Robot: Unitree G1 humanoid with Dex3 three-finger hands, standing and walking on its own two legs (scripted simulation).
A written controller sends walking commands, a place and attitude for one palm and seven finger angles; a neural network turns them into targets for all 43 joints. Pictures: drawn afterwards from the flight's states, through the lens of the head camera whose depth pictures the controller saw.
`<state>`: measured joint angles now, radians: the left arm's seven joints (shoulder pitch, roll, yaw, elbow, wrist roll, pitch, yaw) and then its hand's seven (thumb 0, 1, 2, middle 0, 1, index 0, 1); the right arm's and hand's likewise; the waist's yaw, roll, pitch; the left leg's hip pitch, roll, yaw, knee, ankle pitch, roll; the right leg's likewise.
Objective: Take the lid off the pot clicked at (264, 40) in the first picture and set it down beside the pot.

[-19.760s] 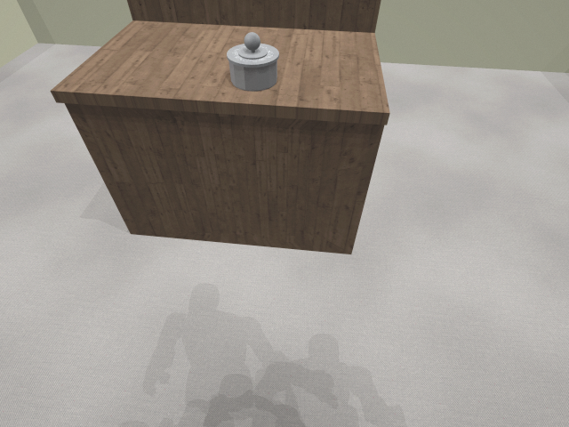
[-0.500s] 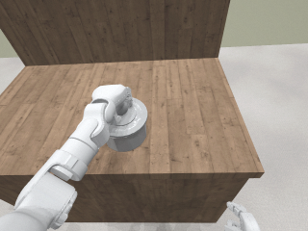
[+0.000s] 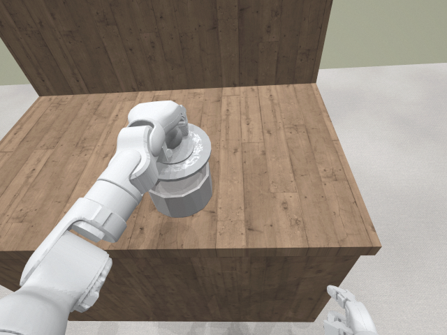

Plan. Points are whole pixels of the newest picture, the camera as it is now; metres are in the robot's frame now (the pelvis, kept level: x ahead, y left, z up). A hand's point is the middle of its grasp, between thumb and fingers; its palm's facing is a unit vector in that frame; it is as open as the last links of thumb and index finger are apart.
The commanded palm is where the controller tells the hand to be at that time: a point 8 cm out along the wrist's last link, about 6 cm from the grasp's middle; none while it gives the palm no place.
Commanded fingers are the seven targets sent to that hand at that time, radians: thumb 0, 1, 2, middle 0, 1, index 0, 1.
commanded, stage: lift the lid straight up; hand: left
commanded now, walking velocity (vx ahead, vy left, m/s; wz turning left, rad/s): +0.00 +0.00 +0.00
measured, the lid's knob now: (170, 136) +0.46 +0.12 +0.13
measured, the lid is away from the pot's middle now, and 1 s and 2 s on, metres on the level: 0.01 0.03 0.08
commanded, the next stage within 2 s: move the lid sideways beside the pot in 1.28 s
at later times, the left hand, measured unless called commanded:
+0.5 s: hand (159, 125) +0.43 +0.13 +0.18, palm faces -0.16 -0.05 -0.99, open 7.9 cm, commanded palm +0.41 +0.13 +0.26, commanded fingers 0.00 0.61 1.07 -1.08 -1.08 -0.82 -0.97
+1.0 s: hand (156, 100) +0.44 +0.12 +0.23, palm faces -0.07 -0.04 -1.00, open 7.9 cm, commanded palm +0.41 +0.13 +0.30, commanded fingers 0.00 0.61 1.07 -1.08 -1.08 -0.82 -0.97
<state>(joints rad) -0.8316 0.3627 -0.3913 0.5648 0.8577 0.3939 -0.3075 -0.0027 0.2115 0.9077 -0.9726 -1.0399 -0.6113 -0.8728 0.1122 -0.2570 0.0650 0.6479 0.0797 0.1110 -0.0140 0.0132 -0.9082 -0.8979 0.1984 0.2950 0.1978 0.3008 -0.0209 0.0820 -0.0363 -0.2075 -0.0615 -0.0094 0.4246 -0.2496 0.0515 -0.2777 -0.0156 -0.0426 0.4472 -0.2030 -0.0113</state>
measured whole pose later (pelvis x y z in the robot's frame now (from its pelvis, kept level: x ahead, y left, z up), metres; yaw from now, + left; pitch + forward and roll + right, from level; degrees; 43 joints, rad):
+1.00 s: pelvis +0.00 +0.00 +0.00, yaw +0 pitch +2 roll +0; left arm -0.99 0.40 -0.37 0.52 0.86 0.41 -0.37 0.00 0.22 0.91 -1.01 -1.06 -0.61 -0.87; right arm 0.10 -0.26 0.08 0.64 0.08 0.10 -0.02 0.01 -0.91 -0.90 0.20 0.30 0.20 0.30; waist -0.01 0.09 -0.05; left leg -0.20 -0.07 -0.01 0.40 -0.23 0.05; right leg -0.27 -0.02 -0.04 0.43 -0.19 -0.01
